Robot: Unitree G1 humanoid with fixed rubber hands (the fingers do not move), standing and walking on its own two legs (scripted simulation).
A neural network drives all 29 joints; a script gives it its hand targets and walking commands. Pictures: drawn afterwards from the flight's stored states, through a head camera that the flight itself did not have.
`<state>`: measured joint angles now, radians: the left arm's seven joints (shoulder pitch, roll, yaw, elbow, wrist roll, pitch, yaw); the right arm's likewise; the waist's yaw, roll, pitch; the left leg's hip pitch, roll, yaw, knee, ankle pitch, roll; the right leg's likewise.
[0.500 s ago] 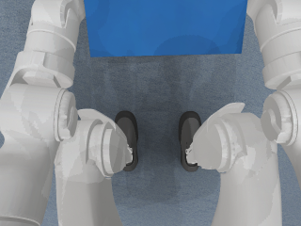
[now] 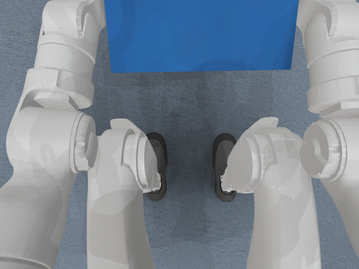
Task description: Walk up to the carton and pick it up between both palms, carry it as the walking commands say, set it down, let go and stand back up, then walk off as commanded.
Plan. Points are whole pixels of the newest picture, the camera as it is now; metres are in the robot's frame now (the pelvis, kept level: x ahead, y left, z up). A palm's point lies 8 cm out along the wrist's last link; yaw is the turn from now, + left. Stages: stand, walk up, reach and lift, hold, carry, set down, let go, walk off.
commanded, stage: reach and lift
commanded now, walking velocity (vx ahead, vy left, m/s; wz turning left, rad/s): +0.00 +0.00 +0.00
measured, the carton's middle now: out of the picture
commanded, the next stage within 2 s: none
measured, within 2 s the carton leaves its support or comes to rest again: neither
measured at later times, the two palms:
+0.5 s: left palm out of the picture +0.55 +0.18 -0.06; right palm out of the picture +0.54 -0.15 -0.05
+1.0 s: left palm out of the picture +0.53 +0.18 +0.02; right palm out of the picture +0.52 -0.15 +0.03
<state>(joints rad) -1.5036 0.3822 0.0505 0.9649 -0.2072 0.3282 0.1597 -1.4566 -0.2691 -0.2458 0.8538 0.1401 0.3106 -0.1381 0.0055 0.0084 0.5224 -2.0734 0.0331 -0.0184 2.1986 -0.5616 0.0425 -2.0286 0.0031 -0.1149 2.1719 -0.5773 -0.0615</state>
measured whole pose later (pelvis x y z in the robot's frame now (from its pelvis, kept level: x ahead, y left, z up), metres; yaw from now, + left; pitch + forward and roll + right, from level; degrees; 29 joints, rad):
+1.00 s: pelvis -0.03 +0.00 +0.09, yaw +1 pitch +20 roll -4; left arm -1.42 0.29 0.18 0.74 -0.06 0.52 0.14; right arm -1.31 -0.18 -0.40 0.58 0.02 0.47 -0.09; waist 0.01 0.01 0.52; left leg -1.76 0.02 -0.03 1.89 -0.48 0.03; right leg -1.71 0.03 -0.10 1.85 -0.49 -0.04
